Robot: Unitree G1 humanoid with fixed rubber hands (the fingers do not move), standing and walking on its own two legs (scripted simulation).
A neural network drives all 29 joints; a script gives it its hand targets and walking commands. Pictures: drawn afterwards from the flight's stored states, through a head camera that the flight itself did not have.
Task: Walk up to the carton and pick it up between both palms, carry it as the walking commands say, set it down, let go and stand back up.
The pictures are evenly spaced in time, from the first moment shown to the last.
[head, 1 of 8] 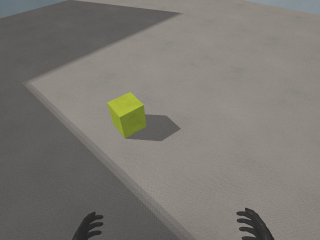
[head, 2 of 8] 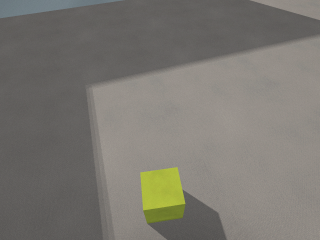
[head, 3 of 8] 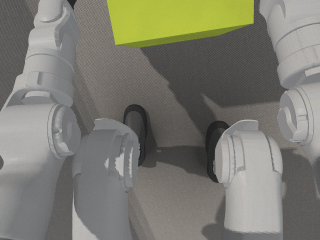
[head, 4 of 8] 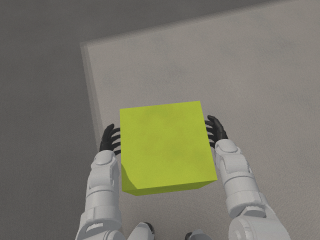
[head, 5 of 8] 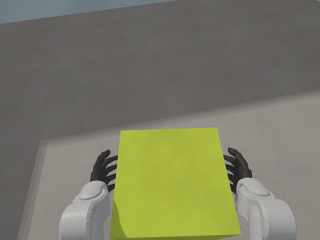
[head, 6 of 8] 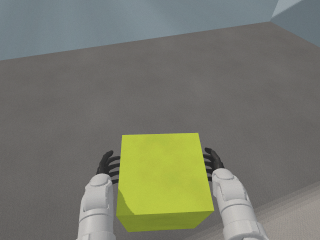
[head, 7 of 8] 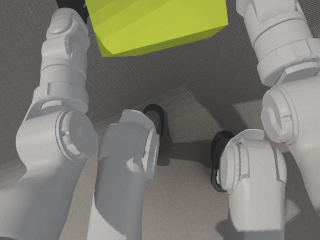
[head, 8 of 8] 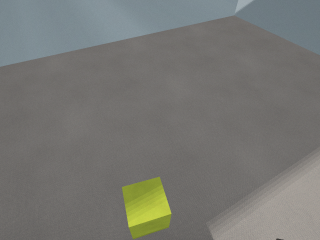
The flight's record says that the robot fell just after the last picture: no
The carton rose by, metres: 0.68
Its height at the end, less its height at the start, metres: +0.00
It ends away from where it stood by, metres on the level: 1.86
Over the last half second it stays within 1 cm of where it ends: yes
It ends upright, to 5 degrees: yes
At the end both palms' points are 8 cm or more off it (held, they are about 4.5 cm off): yes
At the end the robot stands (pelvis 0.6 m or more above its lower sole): yes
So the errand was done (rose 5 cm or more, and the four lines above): yes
